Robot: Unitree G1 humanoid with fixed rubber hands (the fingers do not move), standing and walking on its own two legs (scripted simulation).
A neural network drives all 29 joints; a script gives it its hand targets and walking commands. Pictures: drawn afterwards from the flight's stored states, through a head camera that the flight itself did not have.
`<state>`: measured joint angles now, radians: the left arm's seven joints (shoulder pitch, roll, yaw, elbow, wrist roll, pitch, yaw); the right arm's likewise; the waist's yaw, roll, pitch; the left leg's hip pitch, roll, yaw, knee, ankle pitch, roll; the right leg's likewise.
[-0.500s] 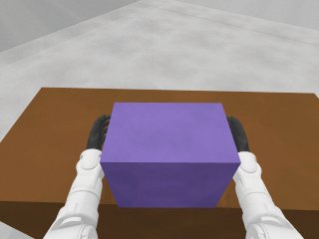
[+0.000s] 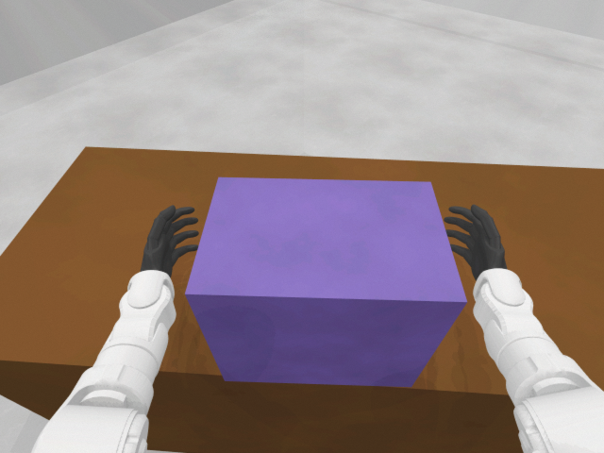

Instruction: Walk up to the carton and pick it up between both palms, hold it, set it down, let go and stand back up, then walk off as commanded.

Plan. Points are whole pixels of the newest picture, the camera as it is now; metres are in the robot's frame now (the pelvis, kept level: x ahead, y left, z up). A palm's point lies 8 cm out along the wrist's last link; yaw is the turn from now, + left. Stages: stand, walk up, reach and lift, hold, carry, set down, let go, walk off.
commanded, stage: set down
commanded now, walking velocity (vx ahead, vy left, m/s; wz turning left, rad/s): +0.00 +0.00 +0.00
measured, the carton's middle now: (320, 288) +0.36 -0.01 +0.03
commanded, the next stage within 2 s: none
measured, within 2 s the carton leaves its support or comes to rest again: neither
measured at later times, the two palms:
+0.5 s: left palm (127, 212) +0.38 +0.22 +0.17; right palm (532, 230) +0.37 -0.25 +0.15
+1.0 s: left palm (104, 213) +0.36 +0.24 +0.18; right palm (542, 230) +0.36 -0.25 +0.16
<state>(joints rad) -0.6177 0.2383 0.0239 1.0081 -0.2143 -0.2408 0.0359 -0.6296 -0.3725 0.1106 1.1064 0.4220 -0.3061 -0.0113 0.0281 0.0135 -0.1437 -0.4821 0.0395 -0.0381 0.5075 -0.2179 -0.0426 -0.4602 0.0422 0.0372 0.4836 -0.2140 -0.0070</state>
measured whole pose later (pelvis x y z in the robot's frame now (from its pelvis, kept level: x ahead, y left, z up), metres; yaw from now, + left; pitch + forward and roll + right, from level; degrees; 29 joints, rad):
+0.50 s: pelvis -0.03 +0.00 +0.00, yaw +1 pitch +5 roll +0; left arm -0.78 0.36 -0.01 0.86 -0.31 0.16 0.01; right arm -0.73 -0.46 0.04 0.94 0.43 0.06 0.04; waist 0.00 0.01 -0.13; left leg -0.37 0.03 -0.04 0.44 -0.15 -0.04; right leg -0.36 0.03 0.03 0.44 -0.17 -0.01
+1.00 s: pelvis +0.00 +0.00 +0.01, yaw +1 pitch +0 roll +0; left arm -0.56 0.37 0.13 0.35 -0.23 0.55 -0.02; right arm -0.53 -0.48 -0.02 0.55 0.46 0.32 0.03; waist -0.01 0.00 -0.06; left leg -0.19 0.03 -0.04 0.34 -0.15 -0.03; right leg -0.17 0.03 0.04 0.33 -0.16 0.00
